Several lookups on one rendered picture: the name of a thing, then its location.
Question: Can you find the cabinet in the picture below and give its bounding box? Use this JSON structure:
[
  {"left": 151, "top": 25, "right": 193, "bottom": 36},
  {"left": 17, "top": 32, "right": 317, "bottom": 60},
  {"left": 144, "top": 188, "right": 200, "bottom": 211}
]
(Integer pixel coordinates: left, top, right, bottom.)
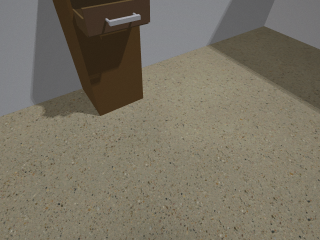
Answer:
[{"left": 52, "top": 0, "right": 143, "bottom": 116}]

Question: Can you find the drawer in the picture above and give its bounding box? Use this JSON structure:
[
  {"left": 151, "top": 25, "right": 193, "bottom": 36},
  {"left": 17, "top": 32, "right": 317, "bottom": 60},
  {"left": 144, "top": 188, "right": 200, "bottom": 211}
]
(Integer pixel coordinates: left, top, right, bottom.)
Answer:
[{"left": 70, "top": 0, "right": 150, "bottom": 38}]

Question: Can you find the handle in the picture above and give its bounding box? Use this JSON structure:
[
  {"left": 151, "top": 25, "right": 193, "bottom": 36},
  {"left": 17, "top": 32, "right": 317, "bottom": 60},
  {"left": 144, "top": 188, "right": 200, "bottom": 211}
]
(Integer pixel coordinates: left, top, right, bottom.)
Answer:
[
  {"left": 105, "top": 13, "right": 141, "bottom": 26},
  {"left": 100, "top": 29, "right": 128, "bottom": 40}
]

